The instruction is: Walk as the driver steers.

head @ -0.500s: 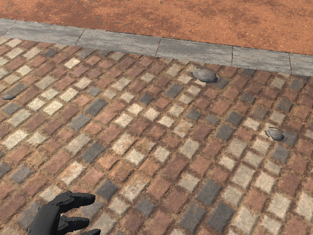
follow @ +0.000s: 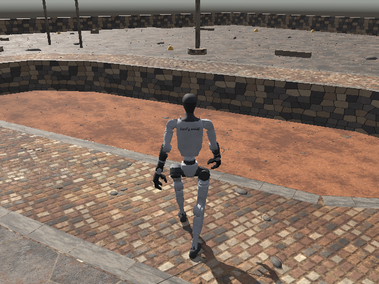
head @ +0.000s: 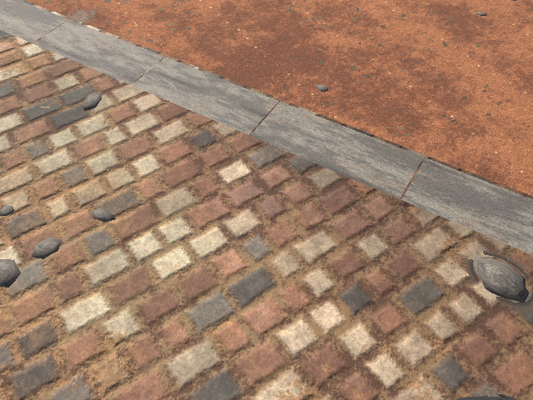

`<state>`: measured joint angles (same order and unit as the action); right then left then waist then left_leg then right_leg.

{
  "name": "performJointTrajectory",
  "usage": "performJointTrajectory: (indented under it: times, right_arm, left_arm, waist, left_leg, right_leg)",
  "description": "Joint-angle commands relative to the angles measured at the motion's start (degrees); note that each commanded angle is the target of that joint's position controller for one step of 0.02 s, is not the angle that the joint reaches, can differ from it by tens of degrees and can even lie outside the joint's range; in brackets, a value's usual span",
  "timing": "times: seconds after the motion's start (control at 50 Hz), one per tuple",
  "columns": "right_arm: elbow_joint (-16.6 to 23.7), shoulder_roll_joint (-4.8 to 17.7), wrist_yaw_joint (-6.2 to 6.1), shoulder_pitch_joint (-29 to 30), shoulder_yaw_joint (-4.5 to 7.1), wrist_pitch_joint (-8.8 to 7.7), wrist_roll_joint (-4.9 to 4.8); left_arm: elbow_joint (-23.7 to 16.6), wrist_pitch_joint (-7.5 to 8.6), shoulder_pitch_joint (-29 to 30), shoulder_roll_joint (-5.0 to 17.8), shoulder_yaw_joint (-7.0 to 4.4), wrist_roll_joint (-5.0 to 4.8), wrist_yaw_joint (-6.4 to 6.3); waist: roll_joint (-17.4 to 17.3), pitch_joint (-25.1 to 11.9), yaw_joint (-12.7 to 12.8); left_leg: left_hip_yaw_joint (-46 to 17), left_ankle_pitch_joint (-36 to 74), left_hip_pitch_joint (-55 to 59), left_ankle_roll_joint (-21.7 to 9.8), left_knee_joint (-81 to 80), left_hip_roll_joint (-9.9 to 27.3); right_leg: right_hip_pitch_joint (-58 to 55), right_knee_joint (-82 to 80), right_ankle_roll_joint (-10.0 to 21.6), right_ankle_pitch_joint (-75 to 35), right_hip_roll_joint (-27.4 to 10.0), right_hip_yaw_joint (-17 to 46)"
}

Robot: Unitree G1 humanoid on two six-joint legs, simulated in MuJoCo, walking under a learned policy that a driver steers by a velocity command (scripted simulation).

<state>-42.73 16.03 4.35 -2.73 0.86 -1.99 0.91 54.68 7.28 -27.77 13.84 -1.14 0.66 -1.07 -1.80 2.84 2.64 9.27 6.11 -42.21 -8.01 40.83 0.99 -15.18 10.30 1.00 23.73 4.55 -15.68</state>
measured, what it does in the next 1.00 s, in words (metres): walks ahead, turning left: left foot, then right foot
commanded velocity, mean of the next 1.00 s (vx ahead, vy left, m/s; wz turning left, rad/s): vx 0.64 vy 0.00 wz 0.58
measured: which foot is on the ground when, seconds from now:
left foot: up 0.00-0.04, down 0.06-0.48, up 0.50-0.84, down 0.86-1.00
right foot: down 0.00-0.06, up 0.08-0.44, down 0.46-0.86, up 0.88-1.00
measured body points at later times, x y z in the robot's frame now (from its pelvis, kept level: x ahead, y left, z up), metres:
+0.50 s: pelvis +0.48 +0.00 +0.00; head +0.52 +0.01 +0.45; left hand +0.62 +0.31 -0.05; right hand +0.62 -0.29 -0.12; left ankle +0.24 +0.01 -0.67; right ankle +0.66 -0.08 -0.72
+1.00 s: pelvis +0.70 +0.10 +0.01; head +0.72 +0.13 +0.46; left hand +0.62 +0.38 -0.11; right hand +1.00 +0.03 -0.07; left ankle +0.73 +0.23 -0.71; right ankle +0.74 -0.06 -0.67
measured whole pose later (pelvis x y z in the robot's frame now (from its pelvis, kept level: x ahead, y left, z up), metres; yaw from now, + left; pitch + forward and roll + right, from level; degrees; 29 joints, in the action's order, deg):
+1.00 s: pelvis +0.70 +0.10 +0.01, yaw +35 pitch +2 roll +0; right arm -38.6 13.0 1.7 -2.7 0.2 -1.0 0.9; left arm 46.1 1.7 -12.0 16.9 -1.6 -0.7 -0.3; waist 0.8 2.4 1.8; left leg -1.2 -5.8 -24.8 -2.0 29.1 -2.6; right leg 21.5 54.5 -3.7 34.1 -2.6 1.3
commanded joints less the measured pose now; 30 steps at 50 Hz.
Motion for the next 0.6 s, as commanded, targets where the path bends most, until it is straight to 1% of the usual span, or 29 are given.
performJointTrajectory:
  times: [0.02,0.04,0.06,0.08,0.1,0.12,0.14,0.16,0.18,0.2,0.22,0.24,0.26,0.28,0.3,0.32,0.36,0.38,0.4,0.42,0.44,0.46,0.48,0.5,0.52,0.54,0.56,0.58,0.6]
  right_arm:
    - [-2.1,7.2,-0.29,-18.3,2.15,0.16,0.30]
    - [-6.0,10.0,-1.21,-31.5,3.78,0.36,0.37]
    - [-7.5,12.1,-2.55,-35.4,5.38,0.43,-0.77]
    - [-7.6,15.4,-3.24,-30.0,6.08,1.07,-0.96]
    - [-4.8,19.1,-3.53,-26.4,6.92,1.47,0.20]
    - [-2.9,14.6,-4.04,-23.5,6.52,1.54,0.50]
    - [-3.2,10.7,-4.28,-21.1,5.64,1.35,0.52]
    - [-3.4,9.8,-4.36,-19.4,5.26,0.71,0.23]
    - [-2.7,9.7,-4.63,-18.3,5.05,-0.29,-0.07]
    - [-2.9,8.8,-4.65,-17.7,4.53,-1.12,-0.30]
    - [-2.5,9.1,-4.42,-17.4,4.52,-1.94,-0.54]
    - [-2.2,9.9,-4.32,-17.4,4.75,-2.52,-0.66]
    - [-2.0,10.2,-4.30,-17.6,4.95,-2.80,-0.63]
    - [-1.9,10.2,-4.14,-18.0,5.17,-2.89,-0.77]
    - [-1.8,10.6,-3.87,-18.8,5.50,-2.87,-1.05]
    - [-1.9,11.0,-3.54,-19.8,5.82,-2.79,-1.26]
    - [-1.7,11.8,-3.29,-21.3,6.36,-2.57,-1.31]
    - [-1.5,12.0,-3.49,-21.4,6.54,-2.42,-1.16]
    - [-1.2,12.5,-3.75,-20.9,6.74,-2.34,-0.97]
    - [-0.8,13.7,-3.86,-20.2,7.01,-2.36,-0.58]
    - [-0.9,15.4,-3.76,-18.8,7.31,-2.37,-0.35]
    - [-0.3,13.2,-3.69,-16.9,6.72,-2.84,-0.47]
    - [2.0,4.4,-4.24,-17.8,4.39,-3.27,-1.37]
    - [4.7,3.6,-4.37,-25.8,3.44,-2.84,-2.49]
    - [1.7,7.6,-5.20,-22.8,3.73,-1.44,-0.35]
    - [1.8,7.7,-4.91,-17.6,3.73,-0.97,0.37]
    - [4.3,5.3,-5.07,-14.7,3.07,-0.91,-3.13]
    - [5.6,6.6,-4.84,-11.4,3.22,-0.92,-3.06]
    - [6.7,6.1,-4.48,-11.0,3.23,-0.57,-3.09]
  left_arm:
    - [-6.5,-0.92,7.8,14.0,-2.91,0.69,-2.43]
    - [-7.9,-1.98,12.0,14.9,-3.36,1.46,-2.43]
    - [-8.0,-2.67,14.4,13.6,-3.61,1.55,-1.25]
    - [-11.9,-1.42,14.3,3.5,-0.86,3.02,-0.22]
    - [-18.1,-0.16,10.4,3.9,0.00,0.91,0.23]
    - [-18.2,1.22,13.5,6.7,0.34,1.77,0.47]
    - [-17.7,1.45,15.4,8.3,-0.02,1.78,0.77]
    - [-17.8,0.80,16.4,7.9,0.12,2.82,0.71]
    - [-17.7,-0.66,15.5,7.5,0.36,3.71,0.71]
    - [-17.9,-2.19,15.7,6.9,0.64,4.03,0.86]
    - [-19.1,-3.10,17.5,6.3,0.93,4.00,1.05]
    - [-20.9,-3.46,21.1,5.9,1.24,3.75,1.32]
    - [-22.4,-3.50,24.5,5.3,1.60,3.16,1.71]
    - [-23.5,-3.45,27.4,4.4,2.03,2.43,2.07]
    - [-24.3,-3.39,29.4,3.7,2.30,1.67,2.25]
    - [-24.6,-3.33,30.4,3.7,2.33,1.10,2.27]
    - [-25.5,-3.12,31.9,4.9,2.03,0.59,2.06]
    - [-25.6,-2.93,31.7,5.8,1.74,0.61,1.86]
    - [-25.2,-2.72,29.8,7.2,1.18,0.68,1.53]
    - [-23.8,-2.49,25.1,9.6,0.12,0.60,0.96]
    - [-21.6,-2.04,16.3,11.7,-0.97,0.88,0.25]
    - [-19.1,-1.39,5.0,14.1,-2.07,1.95,-0.75]
    - [-17.9,-0.89,-3.2,17.9,-3.03,4.13,-1.48]
    - [-17.8,-1.48,1.9,21.9,-4.40,3.77,-0.56]
    - [-19.7,-1.94,7.6,14.3,-3.32,2.92,0.18]
    - [-19.3,-1.91,10.2,8.7,-1.86,2.19,0.69]
    - [-19.7,-1.19,12.6,7.7,-1.99,-0.41,1.01]
    - [-17.9,-0.71,12.3,7.4,-1.97,-1.18,1.20]
    - [-16.8,-0.25,12.4,7.7,-2.17,-0.80,1.22]
  waist:
    - [8.7,-7.7,-14.2]
    - [8.2,-12.1,-20.3]
    - [1.0,-10.7,-21.5]
    - [-12.1,-5.9,-12.5]
    - [-12.7,-18.3,-8.4]
    - [-1.3,-12.6,-8.4]
    - [6.4,-4.4,-5.5]
    - [8.6,-0.8,-2.8]
    - [9.5,0.7,-0.8]
    - [9.4,2.3,0.5]
    - [8.5,3.0,0.6]
    - [7.4,3.7,-0.2]
    - [6.0,4.1,-1.2]
    - [4.4,3.9,-2.6]
    - [2.8,3.0,-4.1]
    - [1.5,1.6,-5.6]
    - [-0.8,-0.3,-7.4]
    - [-1.4,-0.9,-7.4]
    - [-1.6,-2.4,-6.4]
    - [-1.5,-5.8,-4.1]
    - [-0.2,-10.4,1.1]
    - [0.2,-15.3,6.4]
    - [11.4,-21.8,6.9]
    - [28.2,-29.2,-0.6]
    - [13.7,-22.1,-0.7]
    - [7.2,-14.6,0.1]
    - [9.0,-10.8,0.0]
    - [8.2,-8.8,0.1]
    - [7.6,-7.6,-1.6]
  left_leg:
    - [2.7,-4.4,31.5,-3.1,-0.4,-7.8]
    - [-2.1,-8.7,43.9,-5.9,-1.4,-6.9]
    - [-7.8,-11.4,50.4,-9.0,-7.1,-3.8]
    - [-20.9,3.7,55.9,-11.5,0.3,2.0]
    - [-47.8,-16.6,66.5,-22.9,-14.6,11.6]
    - [-56.4,-32.5,60.1,-20.4,-26.7,13.8]
    - [-52.6,-34.0,48.9,-17.1,-29.5,12.5]
    - [-48.1,-28.0,40.1,-15.4,-29.5,10.0]
    - [-43.3,-23.5,33.1,-14.6,-29.7,7.5]
    - [-39.6,-21.6,26.2,-13.9,-30.4,5.2]
    - [-36.3,-19.4,21.2,-13.4,-31.4,3.1]
    - [-33.6,-15.9,18.1,-13.0,-32.4,1.2]
    - [-31.4,-13.0,16.1,-12.0,-32.7,-0.4]
    - [-29.6,-10.5,15.7,-10.4,-32.2,-2.3]
    - [-28.7,-6.9,17.3,-8.9,-31.4,-3.2]
    - [-28.7,-3.0,20.0,-7.7,-30.5,-3.3]
    - [-30.4,2.5,26.6,-6.1,-27.9,-1.8]
    - [-31.3,4.2,29.6,-5.1,-25.8,-1.2]
    - [-32.3,8.3,32.4,-3.9,-22.3,-0.8]
    - [-32.6,15.4,34.9,-2.6,-15.9,-0.7]
    - [-30.2,21.6,36.1,-0.8,-4.5,-2.1]
    - [-28.2,17.0,29.9,1.0,10.2,-4.1]
    - [-22.0,-19.4,17.2,2.3,29.1,-8.6]
    - [-17.3,-38.2,6.0,4.2,41.2,-12.2]
    - [-17.1,-33.6,1.8,3.9,42.9,-5.9]
    - [-15.4,-29.9,2.2,4.8,40.2,-4.7]
    - [-16.1,-31.2,1.1,7.0,41.1,-1.5]
    - [-15.7,-30.5,0.4,7.3,37.7,-0.2]
    - [-16.4,-30.9,1.8,7.3,35.5,0.8]
  right_leg:
    - [13.5,24.8,-2.4,-92.4,-16.0,1.2]
    - [19.8,42.7,-1.7,-87.5,-16.7,2.9]
    - [29.3,68.3,-1.0,-44.6,-8.5,2.4]
    - [52.2,88.2,-1.4,5.6,-0.6,7.2]
    - [65.3,92.7,-2.1,6.1,-0.9,19.4]
    - [68.3,85.5,-0.7,0.8,-4.2,22.2]
    - [65.9,78.3,-0.8,-3.4,-6.8,22.0]
    - [62.1,73.7,-1.7,-3.1,-8.3,21.7]
    - [58.1,69.7,-2.9,-2.7,-9.8,21.7]
    - [54.8,65.4,-4.1,-2.1,-11.2,21.0]
    - [51.9,59.5,-5.0,-2.7,-12.0,19.7]
    - [49.8,53.4,-5.5,-6.3,-12.2,18.2]
    - [47.4,46.9,-5.7,-11.4,-12.1,17.1]
    - [44.6,40.5,-5.5,-17.6,-11.5,16.6]
    - [42.5,34.7,-4.9,-23.1,-10.3,15.8]
    - [40.7,30.7,-4.4,-27.1,-8.9,15.3]
    - [39.0,25.0,-3.6,-28.9,-7.1,15.6]
    - [37.7,21.9,-3.3,-28.0,-6.5,16.4]
    - [34.7,19.5,-3.0,-25.8,-5.4,17.0]
    - [29.5,19.1,-2.4,-21.0,-3.9,17.2]
    - [21.6,17.8,-1.5,-18.6,-3.2,15.7]
    - [9.3,19.5,-0.1,-17.7,-7.8,18.1]
    - [-3.9,18.7,2.6,-17.5,-24.4,35.0]
    - [-9.0,11.8,10.9,-29.2,-33.9,63.9]
    - [-2.8,13.3,11.1,-29.5,-30.6,56.5]
    - [5.3,14.2,10.3,-39.0,-26.8,44.7]
    - [7.5,13.3,9.5,-46.4,-22.8,36.6]
    - [10.7,12.2,9.3,-50.1,-20.7,33.2]
    - [13.8,10.8,9.8,-50.0,-20.5,31.8]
